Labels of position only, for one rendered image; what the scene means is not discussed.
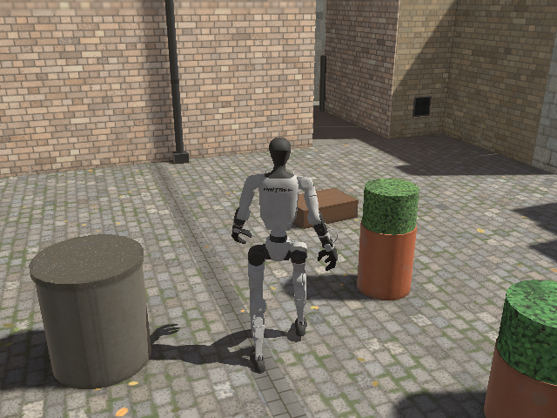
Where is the robot right thigh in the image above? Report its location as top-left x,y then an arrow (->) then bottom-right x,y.
290,242 -> 307,287

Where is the robot right forearm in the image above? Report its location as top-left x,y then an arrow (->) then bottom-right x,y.
313,212 -> 334,252

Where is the right robot foot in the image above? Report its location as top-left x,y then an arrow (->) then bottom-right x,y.
295,317 -> 307,336

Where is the robot right upper arm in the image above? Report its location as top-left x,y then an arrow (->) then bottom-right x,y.
297,176 -> 321,226

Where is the robot left forearm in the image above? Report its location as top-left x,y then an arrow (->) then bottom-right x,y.
232,208 -> 245,233

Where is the robot left hand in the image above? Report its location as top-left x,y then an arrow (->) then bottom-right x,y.
232,229 -> 252,244

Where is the robot right hand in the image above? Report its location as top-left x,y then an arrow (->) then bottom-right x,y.
318,247 -> 338,271

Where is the robot left upper arm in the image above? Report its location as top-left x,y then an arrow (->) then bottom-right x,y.
236,174 -> 262,220

